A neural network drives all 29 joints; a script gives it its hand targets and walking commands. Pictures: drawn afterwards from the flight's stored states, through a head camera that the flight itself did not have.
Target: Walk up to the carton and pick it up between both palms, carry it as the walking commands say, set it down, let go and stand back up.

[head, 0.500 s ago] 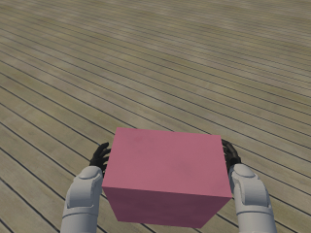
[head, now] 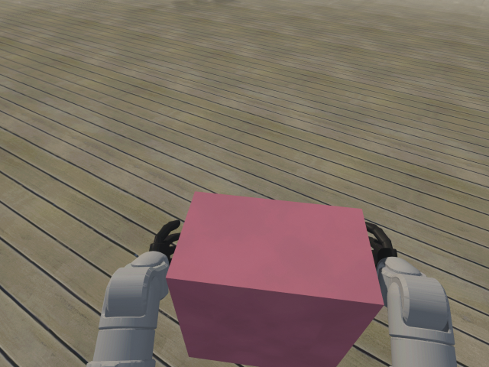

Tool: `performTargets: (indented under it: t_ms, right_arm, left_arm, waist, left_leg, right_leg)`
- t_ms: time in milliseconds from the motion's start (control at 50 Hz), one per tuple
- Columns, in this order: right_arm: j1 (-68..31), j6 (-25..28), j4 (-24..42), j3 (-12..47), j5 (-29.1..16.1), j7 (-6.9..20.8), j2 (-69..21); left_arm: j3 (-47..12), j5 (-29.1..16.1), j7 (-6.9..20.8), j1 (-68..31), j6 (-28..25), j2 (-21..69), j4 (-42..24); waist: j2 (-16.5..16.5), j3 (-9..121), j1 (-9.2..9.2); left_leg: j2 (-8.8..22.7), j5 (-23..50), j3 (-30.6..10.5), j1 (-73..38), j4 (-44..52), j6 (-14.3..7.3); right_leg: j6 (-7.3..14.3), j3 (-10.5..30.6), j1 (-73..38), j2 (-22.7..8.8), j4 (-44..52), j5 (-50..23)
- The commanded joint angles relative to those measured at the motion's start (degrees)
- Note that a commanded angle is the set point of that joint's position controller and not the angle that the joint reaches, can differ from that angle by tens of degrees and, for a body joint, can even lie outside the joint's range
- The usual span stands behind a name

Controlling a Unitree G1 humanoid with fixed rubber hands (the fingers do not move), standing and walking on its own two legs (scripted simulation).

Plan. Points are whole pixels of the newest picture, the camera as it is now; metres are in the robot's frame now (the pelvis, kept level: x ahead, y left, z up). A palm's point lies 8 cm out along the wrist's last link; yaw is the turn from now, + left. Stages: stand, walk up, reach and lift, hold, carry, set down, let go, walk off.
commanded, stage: carry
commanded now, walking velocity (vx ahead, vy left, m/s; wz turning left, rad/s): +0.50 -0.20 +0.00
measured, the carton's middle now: (266, 290) +0.25 -0.02 +0.02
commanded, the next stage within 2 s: none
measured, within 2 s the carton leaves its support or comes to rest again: neither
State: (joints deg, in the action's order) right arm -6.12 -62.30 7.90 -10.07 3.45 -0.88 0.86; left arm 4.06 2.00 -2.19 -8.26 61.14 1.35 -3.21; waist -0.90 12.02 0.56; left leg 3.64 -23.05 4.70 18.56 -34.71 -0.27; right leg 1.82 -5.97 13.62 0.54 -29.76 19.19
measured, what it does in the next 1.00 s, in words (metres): walks ahead: right foot, then left foot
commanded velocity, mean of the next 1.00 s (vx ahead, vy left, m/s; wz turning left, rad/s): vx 0.50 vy -0.20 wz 0.00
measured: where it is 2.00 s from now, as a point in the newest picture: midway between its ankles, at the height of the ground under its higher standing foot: (323, 240)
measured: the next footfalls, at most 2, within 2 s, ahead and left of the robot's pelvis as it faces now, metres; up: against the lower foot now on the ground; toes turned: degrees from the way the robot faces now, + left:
right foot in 0.18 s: +0.11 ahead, -0.15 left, +0.00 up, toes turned -10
left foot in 0.44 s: +0.22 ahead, +0.01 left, +0.00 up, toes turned +13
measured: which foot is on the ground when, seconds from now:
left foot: down 0.00-0.22, up 0.24-0.42, down 0.44-0.78, up 0.80-1.00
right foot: down 0.00-0.02, up 0.04-0.16, down 0.18-0.48, up 0.50-0.74, down 0.76-1.00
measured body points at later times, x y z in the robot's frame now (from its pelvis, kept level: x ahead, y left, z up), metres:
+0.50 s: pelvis +0.19 -0.09 +0.00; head +0.19 -0.07 +0.45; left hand +0.45 +0.10 +0.06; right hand +0.47 -0.25 +0.08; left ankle +0.19 +0.00 -0.73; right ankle +0.08 -0.14 -0.71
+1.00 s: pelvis +0.46 -0.22 +0.01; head +0.48 -0.22 +0.46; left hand +0.69 -0.03 +0.06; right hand +0.74 -0.38 +0.06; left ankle +0.46 -0.11 -0.70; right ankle +0.45 -0.29 -0.73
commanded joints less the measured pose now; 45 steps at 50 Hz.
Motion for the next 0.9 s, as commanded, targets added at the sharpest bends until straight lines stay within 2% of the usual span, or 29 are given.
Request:
performTargets:
  t_ms: [0,20,40,60,80,120,160,180,200,220,240,280,320,380,420,440,460,480,500,540,580,660,720,740,760,780,800,840,880]
  right_arm:
    - [-32.83,-1.9,8.63,41.1,-20.91,13.15,-53.7]
    - [-30.72,-2.2,8.31,40.2,-20.11,12.9,-52.67]
    - [-30.6,-2.5,9.46,40.3,-19.9,12.35,-52.29]
    - [-31.56,-3.17,11.95,40.67,-20.09,11.64,-51.67]
    - [-31.89,-3.79,14.11,40.94,-20.19,11.04,-51.64]
    - [-35.19,-4.62,18.92,41.86,-21.01,10.69,-51.48]
    - [-33.75,-5.51,21.36,42.47,-21.17,10.78,-50.36]
    - [-32.46,-5.91,21.14,43.16,-21.43,10.96,-50.41]
    - [-33.23,-6.32,21.27,43.73,-22.03,11.39,-50.36]
    - [-36.42,-6.67,22.78,44.55,-23.72,11.92,-50.5]
    - [-35.75,-6.81,20.16,44.38,-24.35,12.36,-51.06]
    - [-34.37,-6.11,18.39,44.36,-24.04,12.7,-52.45]
    - [-31.06,-5.55,17.21,43.53,-22.61,12.38,-53.26]
    - [-27.43,-4.94,18.03,42.84,-20.51,11.33,-52.39]
    - [-23.8,-4.88,17.67,41.69,-18.71,10.65,-51.5]
    - [-21.46,-5.12,17.36,40.7,-17.49,10.43,-50.11]
    - [-20.01,-4.99,15.19,39.99,-16.1,10.03,-49.04]
    - [-22.32,-4.74,16.9,39.49,-15.69,9.86,-48.68]
    - [-22.28,-4.88,17.27,39.32,-15.66,9.75,-48.42]
    - [-25.78,-4.85,19.34,41.4,-17.09,10.13,-50.99]
    - [-28.92,-4.55,21.58,43.08,-19.83,11.2,-51.83]
    - [-28.9,-4.66,24.0,45.35,-22.63,12.17,-49.68]
    - [-25.95,-5.16,25.97,45.89,-22.43,12.19,-48.41]
    - [-24.54,-5.4,26.46,45.63,-21.84,12.22,-47.43]
    - [-23.65,-5.81,25.7,45.44,-21.48,12.57,-46.2]
    - [-24.29,-6.33,23.8,46.1,-21.79,12.98,-47.41]
    - [-22.0,-6.57,19.71,45.39,-21.74,13.44,-49.05]
    - [-24.85,-5.06,20.99,45.57,-21.58,13.7,-51.1]
    - [-25.27,-3.79,20.98,44.89,-20.51,13.07,-53.17]
  left_arm:
    - [-34.83,-17.77,10.88,-35.39,2.18,48.3,-17.6]
    - [-35.41,-18.46,11.36,-35.62,3.26,49.01,-19.41]
    - [-35.54,-19.38,11.89,-36.58,4.33,48.53,-20.05]
    - [-35.59,-19.92,12.45,-35.99,5.15,48.58,-19.19]
    - [-35.34,-20.3,12.78,-34.92,5.59,48.55,-18.67]
    - [-35.25,-20.46,12.48,-33.37,5.83,49.62,-19.29]
    - [-34.58,-19.54,11.55,-28.82,6.4,50.25,-20.03]
    - [-34.47,-18.82,11.13,-27.96,6.72,50.03,-20.55]
    - [-34.21,-17.82,10.9,-25.94,7.0,48.72,-19.08]
    - [-34.34,-17.85,10.6,-26.27,6.62,48.07,-20.13]
    - [-33.8,-18.08,10.26,-27.88,6.47,48.13,-21.94]
    - [-36.08,-18.42,9.82,-29.94,6.05,48.37,-26.27]
    - [-36.69,-18.53,10.37,-29.96,5.97,48.52,-28.85]
    - [-37.56,-19.87,11.61,-28.27,6.18,47.55,-30.43]
    - [-38.35,-20.39,12.29,-27.37,6.59,46.6,-30.31]
    - [-38.77,-20.51,12.65,-27.42,7.02,45.97,-30.52]
    - [-38.96,-21.48,13.4,-29.07,7.93,45.42,-30.42]
    - [-38.44,-22.05,13.95,-28.96,8.37,46.73,-25.35]
    - [-37.9,-22.12,14.15,-28.77,7.94,47.09,-23.68]
    - [-37.4,-20.72,14.09,-28.51,6.89,49.01,-21.45]
    - [-36.84,-19.66,13.33,-27.92,5.8,49.47,-23.09]
    - [-36.43,-16.93,11.29,-25.75,5.33,48.31,-26.79]
    - [-36.62,-15.6,9.95,-21.53,5.44,46.96,-29.62]
    - [-36.14,-14.93,9.79,-19.23,5.65,46.72,-30.06]
    - [-35.05,-14.02,9.73,-15.51,6.05,45.15,-28.68]
    - [-34.08,-13.26,10.09,-16.59,6.36,42.44,-26.24]
    - [-34.39,-13.96,10.27,-18.39,6.12,42.83,-28.22]
    - [-38.16,-16.5,10.71,-22.28,5.22,47.38,-29.65]
    - [-38.97,-17.64,11.63,-24.82,4.33,49.73,-31.0]
  waist:
    - [0.72,5.21,0.71]
    - [13.73,6.23,1.05]
    - [18.16,3.65,1.26]
    - [15.35,3.68,1.23]
    - [11.87,5.77,1.34]
    - [12.01,7.26,0.41]
    - [10.7,8.12,-0.48]
    - [4.67,9.01,-0.37]
    - [-7.16,9.8,-1.62]
    - [-16.84,9.7,-2.27]
    - [-11.92,8.36,-2.2]
    - [-5.83,9.46,-2.05]
    - [-6.35,9.79,-1.65]
    - [-6.92,9.75,-1.06]
    - [-4.17,13.12,1.05]
    - [1.11,15.08,2.68]
    - [15.25,14.58,3.43]
    - [16.3,13.1,2.23]
    - [10.8,12.09,2.18]
    - [4.43,7.46,1.81]
    - [8.24,2.11,1.44]
    - [15.63,-0.35,1.2]
    - [12.1,9.46,-0.41]
    - [5.87,14.47,-1.51]
    - [-5.39,16.13,-3.32]
    - [-18.49,16.57,-2.61]
    - [-12.0,16.86,-2.22]
    - [-2.07,14.16,-1.16]
    - [-4.61,12.26,-0.87]
  left_leg:
    - [4.05,2.56,-3.19,-13.66,12.41,-1.5]
    - [16.98,-0.39,-24.45,-22.16,17.99,-6.55]
    - [23.87,9.38,-34.97,-27.51,18.78,-12.17]
    - [24.62,17.51,-33.39,-28.09,17.18,-13.79]
    - [23.53,21.67,-28.66,-27.64,15.87,-12.11]
    - [17.69,19.22,-14.23,-15.5,15.14,-4.88]
    - [10.44,11.89,-2.77,-1.88,10.08,-0.85]
    - [6.81,9.58,1.58,3.62,3.3,0.56]
    - [2.44,3.48,5.26,12.46,-6.09,2.53]
    - [-0.56,-6.32,6.04,22.12,-13.94,2.39]
    - [0.59,-11.33,3.77,26.93,-18.46,0.9]
    - [1.98,-8.9,2.38,26.27,-16.01,-0.33]
    - [0.68,-3.02,4.13,17.58,-7.7,-0.14]
    - [-2.54,3.73,8.91,5.79,3.86,-0.6]
    - [-1.15,13.33,9.78,-16.07,10.68,-1.01]
    - [7.93,8.5,-2.49,-29.44,13.98,-3.52]
    - [22.07,17.05,-27.68,-39.43,15.63,-11.72]
    - [27.28,28.76,-33.93,-43.41,15.26,-15.92]
    - [27.05,34.53,-29.34,-41.65,13.31,-15.18]
    - [22.73,29.99,-18.24,-34.27,15.6,-8.63]
    - [17.74,25.71,-8.16,-21.75,19.79,-3.93]
    - [13.91,31.7,1.23,-15.33,19.51,-0.96]
    - [9.25,41.61,8.43,-10.63,4.36,2.12]
    - [6.54,32.83,8.42,-5.29,-7.01,3.82]
    - [1.55,17.35,7.57,3.55,-20.55,4.47]
    - [-3.71,-7.72,2.83,18.28,-32.79,2.85]
    - [1.06,-8.73,-2.19,24.33,-40.73,0.6]
    - [5.13,-2.5,-4.07,22.33,-33.29,-0.18]
    - [4.91,0.03,-1.56,15.6,-22.26,0.51]
  right_leg:
    - [2.11,3.48,10.06,-6.54,0.37,-0.16]
    - [-0.85,-0.87,21.76,-1.95,-13.02,2.51]
    - [-1.59,1.12,32.95,-0.61,-15.93,9.34]
    - [-1.65,4.83,34.71,-3.33,-16.86,11.03]
    - [-1.78,5.11,31.68,-3.85,-13.1,10.74]
    - [-1.29,0.47,12.8,-0.87,1.6,0.63]
    - [-0.9,-5.96,-8.04,1.78,6.05,-5.11]
    - [0.0,-1.21,-15.52,-1.97,7.89,-3.95]
    - [3.5,11.88,-21.0,-9.98,13.71,1.17]
    - [8.79,22.84,-25.87,-17.74,13.76,-10.64]
    - [11.48,24.72,-27.73,-20.34,13.01,-18.46]
    - [11.41,20.73,-27.29,-19.96,11.89,-23.88]
    - [8.52,13.56,-22.3,-16.98,12.25,-23.93]
    - [7.43,5.28,-18.82,-12.69,9.28,-29.2]
    - [3.94,-2.37,-7.46,-8.75,-1.88,-36.48]
    - [1.1,-4.09,5.51,-6.73,-12.37,-30.22]
    - [-1.77,-2.23,24.06,-0.75,-24.95,-13.53]
    - [-2.33,5.41,35.56,-2.26,-34.88,7.37]
    - [-2.58,9.25,38.55,-5.71,-39.38,8.3]
    - [-2.71,7.73,37.44,-7.84,-32.54,4.75]
    - [-3.69,1.69,27.05,-5.52,-19.25,0.24]
    - [-2.64,-7.5,14.12,-0.93,-2.73,-6.47]
    - [-0.08,-12.86,-11.06,2.18,3.22,-12.35]
    - [0.75,-7.82,-21.45,-1.4,3.33,-11.1]
    - [3.17,6.69,-26.64,-10.55,7.91,-8.08]
    - [10.66,26.67,-31.57,-20.93,11.99,-21.26]
    - [14.21,28.58,-32.67,-25.2,11.48,-22.01]
    - [11.23,21.29,-24.43,-22.36,11.95,-22.74]
    - [7.56,13.2,-17.73,-19.73,14.9,-22.23]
